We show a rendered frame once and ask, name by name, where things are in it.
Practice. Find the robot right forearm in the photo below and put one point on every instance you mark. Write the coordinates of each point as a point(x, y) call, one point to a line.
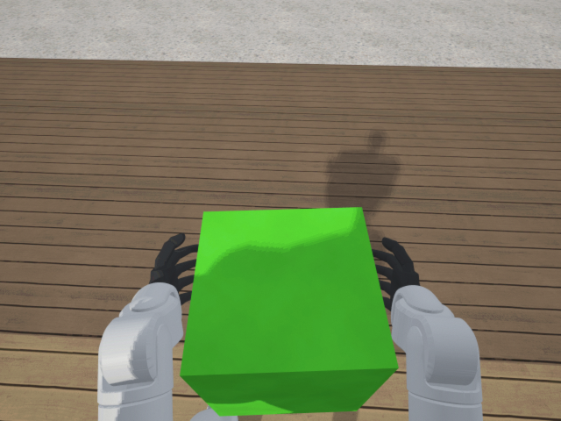
point(442, 358)

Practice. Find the right robot hand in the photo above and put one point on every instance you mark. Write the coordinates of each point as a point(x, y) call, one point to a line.
point(402, 273)

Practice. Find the robot left forearm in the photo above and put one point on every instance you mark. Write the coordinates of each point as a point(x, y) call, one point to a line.
point(135, 357)

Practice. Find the left robot hand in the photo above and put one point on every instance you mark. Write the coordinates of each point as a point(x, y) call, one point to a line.
point(166, 270)

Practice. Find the carton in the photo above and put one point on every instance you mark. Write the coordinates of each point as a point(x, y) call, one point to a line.
point(286, 313)

